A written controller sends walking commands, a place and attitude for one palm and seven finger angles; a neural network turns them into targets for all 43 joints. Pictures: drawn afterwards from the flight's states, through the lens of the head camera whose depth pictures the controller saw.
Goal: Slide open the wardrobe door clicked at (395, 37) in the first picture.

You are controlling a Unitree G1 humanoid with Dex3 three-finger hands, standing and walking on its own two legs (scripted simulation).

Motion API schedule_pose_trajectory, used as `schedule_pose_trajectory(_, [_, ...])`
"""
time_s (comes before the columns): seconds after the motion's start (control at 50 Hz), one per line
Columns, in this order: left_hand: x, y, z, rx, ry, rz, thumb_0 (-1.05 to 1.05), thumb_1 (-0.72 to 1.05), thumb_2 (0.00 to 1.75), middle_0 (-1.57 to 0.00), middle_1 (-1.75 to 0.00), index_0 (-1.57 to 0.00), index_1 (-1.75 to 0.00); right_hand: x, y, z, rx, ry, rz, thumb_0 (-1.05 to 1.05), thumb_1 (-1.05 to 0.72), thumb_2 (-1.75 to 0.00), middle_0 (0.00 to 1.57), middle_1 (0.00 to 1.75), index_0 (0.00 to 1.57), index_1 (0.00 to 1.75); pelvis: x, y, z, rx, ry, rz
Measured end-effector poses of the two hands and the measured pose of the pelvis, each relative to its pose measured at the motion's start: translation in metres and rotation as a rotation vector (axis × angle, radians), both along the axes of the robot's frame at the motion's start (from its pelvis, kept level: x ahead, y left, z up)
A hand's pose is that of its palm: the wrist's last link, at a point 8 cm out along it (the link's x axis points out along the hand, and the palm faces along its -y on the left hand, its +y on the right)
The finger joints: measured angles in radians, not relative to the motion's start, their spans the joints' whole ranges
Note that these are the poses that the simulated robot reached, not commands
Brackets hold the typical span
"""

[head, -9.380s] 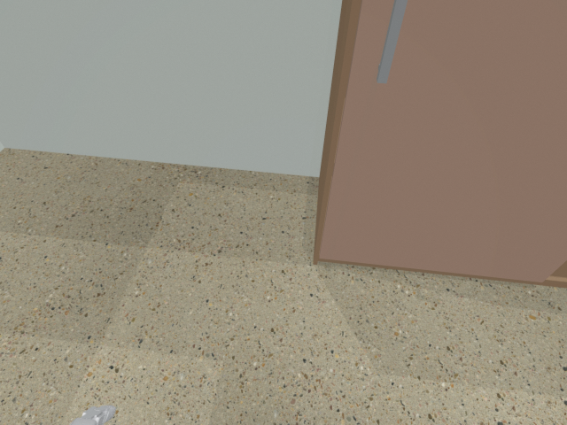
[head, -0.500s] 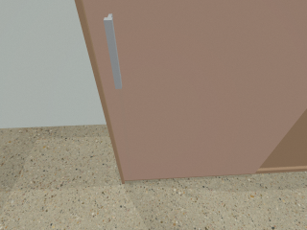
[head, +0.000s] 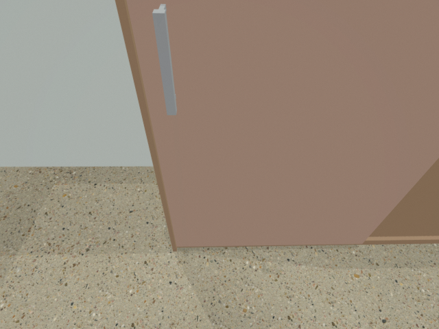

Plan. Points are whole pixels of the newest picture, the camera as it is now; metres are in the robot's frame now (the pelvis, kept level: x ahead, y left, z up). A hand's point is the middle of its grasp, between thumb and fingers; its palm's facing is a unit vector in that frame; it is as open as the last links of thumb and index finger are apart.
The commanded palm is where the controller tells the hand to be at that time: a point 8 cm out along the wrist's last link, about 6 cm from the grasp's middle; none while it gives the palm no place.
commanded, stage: look again from close up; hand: left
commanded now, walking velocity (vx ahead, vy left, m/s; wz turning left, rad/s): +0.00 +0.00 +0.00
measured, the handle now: (167, 64) +0.59 +0.15 +0.21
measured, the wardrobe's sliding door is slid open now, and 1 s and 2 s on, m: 0.00 0.00 0.00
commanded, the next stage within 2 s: none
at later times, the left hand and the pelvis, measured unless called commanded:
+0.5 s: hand out of the picture +0.06 +0.21 -0.18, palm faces +0.01 -0.97 -0.23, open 7.4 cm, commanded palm none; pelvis +0.04 +0.02 +0.00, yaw -1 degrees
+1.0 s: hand out of the picture +0.06 +0.22 -0.17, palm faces -0.02 -0.97 -0.24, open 7.4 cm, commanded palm none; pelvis +0.04 +0.01 +0.00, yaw -1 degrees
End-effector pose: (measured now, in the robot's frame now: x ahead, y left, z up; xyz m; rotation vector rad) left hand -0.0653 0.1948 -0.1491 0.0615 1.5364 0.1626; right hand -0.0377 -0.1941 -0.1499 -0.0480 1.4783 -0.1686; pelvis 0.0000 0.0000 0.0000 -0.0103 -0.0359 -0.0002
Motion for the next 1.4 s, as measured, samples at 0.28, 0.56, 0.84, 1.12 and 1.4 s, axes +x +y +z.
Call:
schedule_pose_trajectory(0.28, [0.071,0.034,-0.005,0.045,-0.16,-0.044,0.01,0.91,0.9,-0.2,-0.3,-0.2,-0.3,0.055,-0.003,-0.004,-0.045,-0.123,0.05,0.02,-0.93,-0.9,0.2,0.29,0.2,0.3,0.025,0.019,-0.009,-0.012,0.014,0.005])
schedule_pose_trajectory(0.56, [0.129,0.064,0.006,0.096,-0.241,-0.109,0.0,0.91,0.9,-0.2,-0.3,-0.2,-0.29,0.109,-0.021,0.012,-0.094,-0.208,0.081,0.01,-0.92,-0.9,0.2,0.29,0.2,0.3,0.041,0.02,-0.003,0.008,0.025,-0.019])
schedule_pose_trajectory(0.84, [0.131,0.068,0.007,0.096,-0.226,-0.121,0.01,0.91,0.9,-0.2,-0.3,-0.2,-0.3,0.139,-0.04,0.022,-0.133,-0.246,0.121,0.01,-0.91,-0.9,0.2,0.29,0.2,0.3,0.044,0.016,-0.001,0.008,0.015,-0.021])
schedule_pose_trajectory(1.12, [0.12,0.069,0.01,0.106,-0.196,-0.125,0.01,0.91,0.9,-0.2,-0.3,-0.2,-0.3,0.131,-0.048,0.022,-0.133,-0.218,0.125,0.01,-0.91,-0.9,0.2,0.29,0.2,0.3,0.042,0.011,0.002,0.011,0.01,-0.022])
schedule_pose_trajectory(1.4, [0.121,0.064,0.013,0.11,-0.196,-0.129,0.01,0.91,0.9,-0.2,-0.3,-0.2,-0.3,0.116,-0.053,0.02,-0.126,-0.182,0.114,0.01,-0.91,-0.9,0.2,0.29,0.2,0.3,0.04,0.006,0.003,0.014,0.008,-0.023])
